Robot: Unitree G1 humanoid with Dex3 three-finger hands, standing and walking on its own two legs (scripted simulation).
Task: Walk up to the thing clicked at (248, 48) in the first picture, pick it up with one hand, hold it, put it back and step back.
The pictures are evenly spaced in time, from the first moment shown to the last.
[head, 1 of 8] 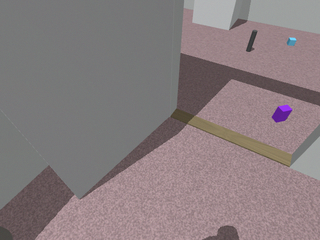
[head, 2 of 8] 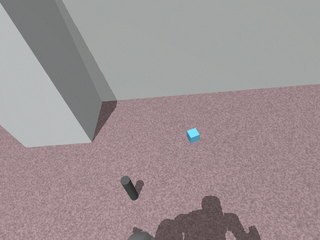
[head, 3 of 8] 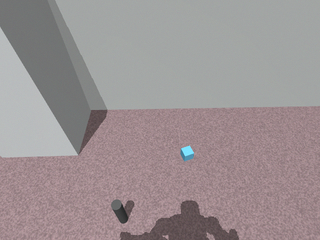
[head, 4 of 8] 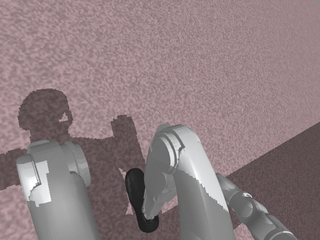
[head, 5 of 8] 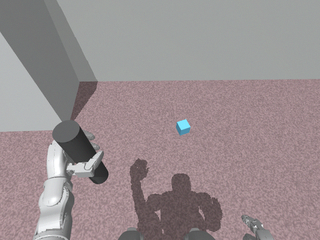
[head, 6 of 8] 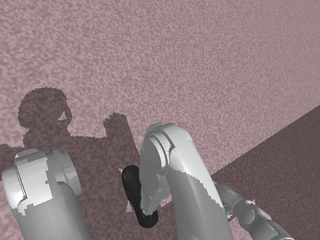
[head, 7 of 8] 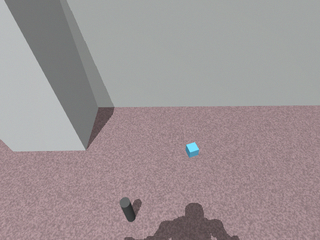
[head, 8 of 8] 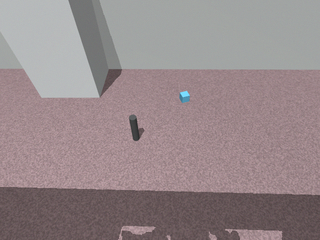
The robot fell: no
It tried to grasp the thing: yes
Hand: left
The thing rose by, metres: 0.63
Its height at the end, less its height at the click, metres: +0.00
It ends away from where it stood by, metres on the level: 0.03
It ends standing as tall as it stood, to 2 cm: yes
